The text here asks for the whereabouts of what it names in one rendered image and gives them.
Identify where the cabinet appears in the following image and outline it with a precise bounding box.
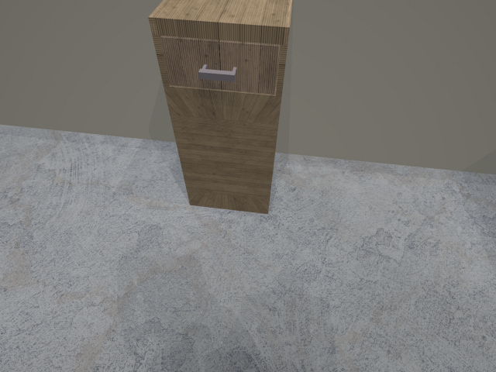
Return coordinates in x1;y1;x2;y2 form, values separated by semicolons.
148;0;292;214

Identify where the handle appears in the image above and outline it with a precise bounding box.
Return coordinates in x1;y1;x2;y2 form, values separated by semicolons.
198;64;237;82

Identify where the drawer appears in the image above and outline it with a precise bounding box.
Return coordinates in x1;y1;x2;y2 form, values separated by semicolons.
160;36;281;95

